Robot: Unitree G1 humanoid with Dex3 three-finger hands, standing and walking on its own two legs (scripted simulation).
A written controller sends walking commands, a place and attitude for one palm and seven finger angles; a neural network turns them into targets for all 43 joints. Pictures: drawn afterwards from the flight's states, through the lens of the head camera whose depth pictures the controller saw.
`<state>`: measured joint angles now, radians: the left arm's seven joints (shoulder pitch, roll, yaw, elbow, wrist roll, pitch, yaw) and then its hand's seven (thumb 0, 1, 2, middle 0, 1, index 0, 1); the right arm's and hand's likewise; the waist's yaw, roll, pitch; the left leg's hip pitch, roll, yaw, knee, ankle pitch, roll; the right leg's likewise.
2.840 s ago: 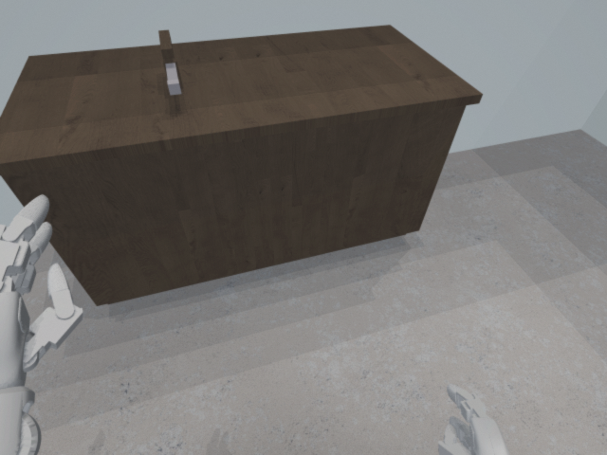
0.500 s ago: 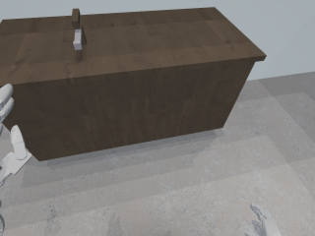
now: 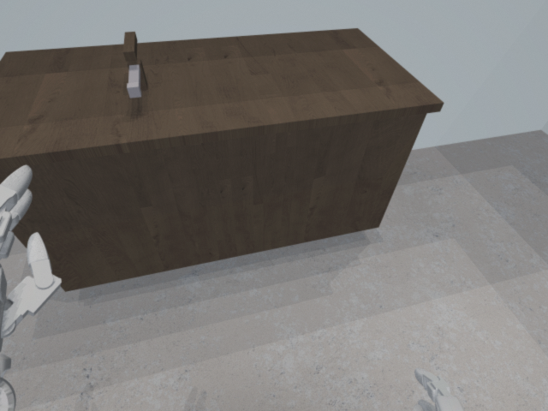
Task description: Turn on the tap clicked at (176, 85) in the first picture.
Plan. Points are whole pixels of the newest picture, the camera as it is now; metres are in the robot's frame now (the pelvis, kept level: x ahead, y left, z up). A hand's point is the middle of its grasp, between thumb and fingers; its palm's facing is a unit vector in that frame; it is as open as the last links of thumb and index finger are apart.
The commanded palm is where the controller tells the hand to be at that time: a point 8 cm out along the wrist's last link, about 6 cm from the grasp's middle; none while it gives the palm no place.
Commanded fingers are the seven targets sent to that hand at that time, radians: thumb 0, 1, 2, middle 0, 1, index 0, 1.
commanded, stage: take the last steps up to it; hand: left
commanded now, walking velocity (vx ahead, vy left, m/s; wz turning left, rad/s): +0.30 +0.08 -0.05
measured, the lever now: (134, 90) +0.82 +0.40 +0.04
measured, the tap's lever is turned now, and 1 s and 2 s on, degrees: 0 0 0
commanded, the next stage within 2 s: come to a stop and stand still in 1.74 s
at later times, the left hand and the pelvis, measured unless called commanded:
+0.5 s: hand (111, 222) +0.29 +0.21 +0.17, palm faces +0.34 -0.82 -0.47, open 7.4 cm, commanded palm +0.24 +0.26 +0.18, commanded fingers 0.00 0.90 0.90 -0.20 -0.30 -0.20 -0.30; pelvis +0.07 -0.01 +0.01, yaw -1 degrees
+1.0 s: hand (116, 141) +0.41 +0.25 +0.19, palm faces +0.35 -0.80 -0.48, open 7.4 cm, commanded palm +0.37 +0.30 +0.18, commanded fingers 0.00 0.90 0.90 -0.20 -0.30 -0.20 -0.30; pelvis +0.20 +0.02 +0.01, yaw -3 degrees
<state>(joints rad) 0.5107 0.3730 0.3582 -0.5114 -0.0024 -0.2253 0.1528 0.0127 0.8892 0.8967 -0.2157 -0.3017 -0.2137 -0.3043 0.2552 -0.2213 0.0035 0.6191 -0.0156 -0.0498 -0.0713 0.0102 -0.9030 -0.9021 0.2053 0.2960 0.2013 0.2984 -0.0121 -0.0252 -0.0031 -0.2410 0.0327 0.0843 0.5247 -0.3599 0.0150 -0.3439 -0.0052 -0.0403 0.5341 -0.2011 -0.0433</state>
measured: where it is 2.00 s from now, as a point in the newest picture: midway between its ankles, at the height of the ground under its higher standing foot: (262, 379)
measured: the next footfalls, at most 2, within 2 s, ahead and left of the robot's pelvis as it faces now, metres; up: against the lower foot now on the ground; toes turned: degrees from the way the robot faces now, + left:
right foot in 0.30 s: +0.12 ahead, -0.11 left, +0.00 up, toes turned -9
left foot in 0.68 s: +0.22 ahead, +0.15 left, +0.00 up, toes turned +7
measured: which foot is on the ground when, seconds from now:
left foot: down 0.00-0.30, up 0.32-0.66, down 0.68-1.00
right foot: down 0.00-0.00, up 0.02-0.28, down 0.30-0.70, up 0.72-1.00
